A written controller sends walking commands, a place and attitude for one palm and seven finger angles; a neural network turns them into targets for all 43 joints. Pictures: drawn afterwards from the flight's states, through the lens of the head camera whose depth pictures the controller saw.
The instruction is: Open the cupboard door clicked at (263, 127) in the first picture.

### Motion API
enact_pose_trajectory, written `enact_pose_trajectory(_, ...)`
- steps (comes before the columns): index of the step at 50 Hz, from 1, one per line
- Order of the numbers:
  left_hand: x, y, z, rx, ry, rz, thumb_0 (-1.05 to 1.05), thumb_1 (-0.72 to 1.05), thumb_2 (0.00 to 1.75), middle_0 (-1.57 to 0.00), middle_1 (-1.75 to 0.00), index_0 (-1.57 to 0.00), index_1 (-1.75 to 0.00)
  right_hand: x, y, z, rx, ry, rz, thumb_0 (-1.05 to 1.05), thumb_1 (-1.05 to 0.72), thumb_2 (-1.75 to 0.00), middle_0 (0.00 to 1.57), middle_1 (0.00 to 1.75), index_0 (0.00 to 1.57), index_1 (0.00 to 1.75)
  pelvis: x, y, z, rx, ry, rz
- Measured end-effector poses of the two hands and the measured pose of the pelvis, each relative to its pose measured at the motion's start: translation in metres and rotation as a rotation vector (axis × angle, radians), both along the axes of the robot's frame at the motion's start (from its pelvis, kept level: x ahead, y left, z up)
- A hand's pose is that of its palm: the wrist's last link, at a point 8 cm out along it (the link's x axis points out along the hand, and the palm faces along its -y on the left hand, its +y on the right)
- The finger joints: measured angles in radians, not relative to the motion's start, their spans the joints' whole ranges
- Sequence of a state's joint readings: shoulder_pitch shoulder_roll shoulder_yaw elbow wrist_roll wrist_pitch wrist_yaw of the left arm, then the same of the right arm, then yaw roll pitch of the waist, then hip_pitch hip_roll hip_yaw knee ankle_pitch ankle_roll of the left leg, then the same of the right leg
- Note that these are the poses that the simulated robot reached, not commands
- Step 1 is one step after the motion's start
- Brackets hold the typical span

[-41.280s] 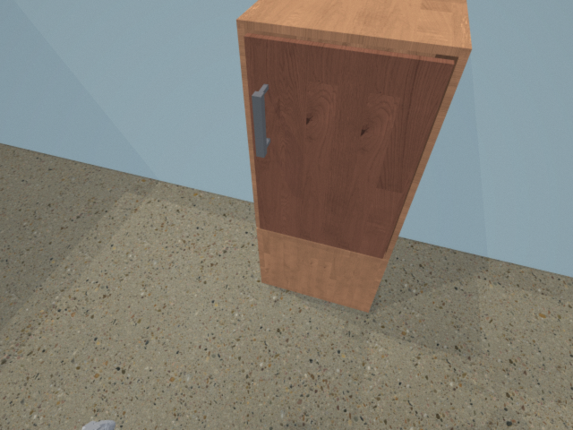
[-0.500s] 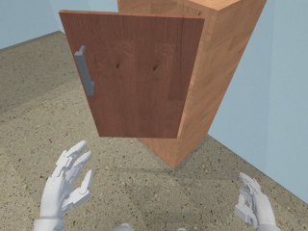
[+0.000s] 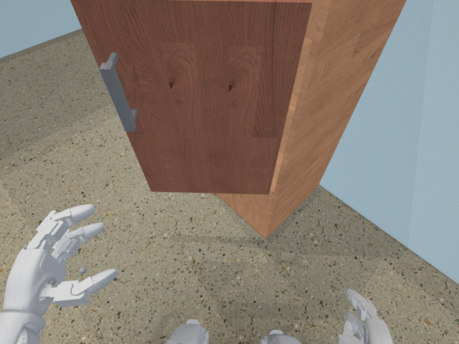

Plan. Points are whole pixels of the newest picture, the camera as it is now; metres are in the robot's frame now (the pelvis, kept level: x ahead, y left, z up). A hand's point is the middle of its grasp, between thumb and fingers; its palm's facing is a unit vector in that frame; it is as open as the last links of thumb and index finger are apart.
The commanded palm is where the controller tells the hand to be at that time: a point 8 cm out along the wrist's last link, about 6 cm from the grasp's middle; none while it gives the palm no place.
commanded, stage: raise the hand with hooked fingers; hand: left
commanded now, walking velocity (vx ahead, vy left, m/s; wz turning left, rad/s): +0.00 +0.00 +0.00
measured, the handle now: (122, 94) +0.56 +0.25 +0.10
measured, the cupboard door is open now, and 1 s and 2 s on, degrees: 44 44 44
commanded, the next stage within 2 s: move the hooked fingers beside the handle in 1.26 s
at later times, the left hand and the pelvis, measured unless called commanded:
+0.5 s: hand (43, 232) +0.26 +0.29 +0.09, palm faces +0.04 -1.00 -0.05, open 13.7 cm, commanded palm +0.24 +0.34 +0.10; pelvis +0.00 +0.04 +0.02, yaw +0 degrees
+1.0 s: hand (39, 198) +0.30 +0.30 +0.11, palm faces +0.03 -1.00 -0.03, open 14.0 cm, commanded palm +0.27 +0.35 +0.12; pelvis +0.01 +0.03 +0.03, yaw -1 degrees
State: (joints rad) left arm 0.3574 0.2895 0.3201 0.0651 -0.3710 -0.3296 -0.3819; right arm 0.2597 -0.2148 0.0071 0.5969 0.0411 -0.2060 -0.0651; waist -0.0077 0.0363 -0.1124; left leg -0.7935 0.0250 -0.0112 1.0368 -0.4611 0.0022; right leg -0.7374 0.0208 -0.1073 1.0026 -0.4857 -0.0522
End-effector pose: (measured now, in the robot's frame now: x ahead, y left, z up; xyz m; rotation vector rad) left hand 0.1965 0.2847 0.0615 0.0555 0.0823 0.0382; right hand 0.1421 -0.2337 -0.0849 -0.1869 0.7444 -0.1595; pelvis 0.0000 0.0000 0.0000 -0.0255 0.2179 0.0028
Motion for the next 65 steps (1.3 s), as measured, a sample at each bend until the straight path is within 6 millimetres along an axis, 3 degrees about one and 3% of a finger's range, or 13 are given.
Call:
enact_pose_trajectory(5,0.007,0.01,0.006,0.007,-0.028,0.003,0.0,0.0,0.51,-0.26,-0.88,-0.27,-0.88,-0.014,-0.014,0.011,-0.059,0.02,-0.03,0.01,-0.91,-0.9,0.2,0.3,0.2,0.3,0.002,0.009,0.006,0.001,-0.005,-0.006)
enact_pose_trajectory(10,0.012,0.02,0.005,-0.003,-0.032,-0.008,0.0,-0.11,0.46,-0.27,-0.95,-0.28,-0.95,-0.01,-0.017,0.025,-0.105,-0.004,-0.027,0.01,-0.91,-0.9,0.2,0.3,0.2,0.3,0.002,0.017,0.009,-0.004,-0.017,-0.007)
enact_pose_trajectory(21,0.031,0.047,0.025,-0.003,-0.074,0.002,-0.01,-0.37,0.35,-0.29,-1.11,-0.29,-1.12,0.025,0.022,0.047,-0.079,-0.106,0.06,0.01,-0.91,-0.9,0.2,0.3,0.2,0.3,0.004,0.032,0.018,-0.02,-0.051,0.006)
enact_pose_trajectory(28,0.047,0.065,0.039,-0.005,-0.07,0.012,-0.01,-0.46,0.31,-0.3,-1.18,-0.3,-1.18,0.033,0.045,0.05,-0.045,-0.113,0.095,0.01,-0.91,-0.9,0.2,0.3,0.2,0.3,0.004,0.038,0.024,-0.021,-0.07,0.008)
enact_pose_trajectory(33,0.059,0.075,0.048,0.001,-0.069,0.012,-0.01,-0.49,0.3,-0.3,-1.19,-0.3,-1.19,0.028,0.047,0.049,-0.044,-0.086,0.095,0.01,-0.9,-0.9,0.21,0.3,0.2,0.3,0.005,0.04,0.027,-0.02,-0.078,0.009)
enact_pose_trajectory(40,0.078,0.085,0.059,-0.005,-0.067,0.013,-0.01,-0.5,0.3,-0.3,-1.2,-0.3,-1.2,0.014,0.035,0.048,-0.068,-0.033,0.061,0.01,-0.9,-0.9,0.21,0.3,0.2,0.3,0.006,0.04,0.032,-0.016,-0.084,0.005)
enact_pose_trajectory(52,0.085,0.07,0.051,-0.029,-0.051,-0.002,-0.02,-0.5,0.3,-0.3,-1.2,-0.3,-1.2,-0.002,0.009,0.05,-0.097,0.008,0.007,0.01,-0.91,-0.9,0.2,0.3,0.2,0.3,0.01,0.033,0.034,-0.009,-0.077,-0.01)
enact_pose_trajectory(65,0.082,0.062,0.056,-0.025,-0.063,0.01,-0.02,-0.5,0.3,-0.3,-1.2,-0.3,-1.2,0.008,0.009,0.047,-0.066,-0.011,0.015,0.01,-0.91,-0.9,0.2,0.3,0.2,0.3,0.01,0.023,0.034,-0.004,-0.082,-0.006)
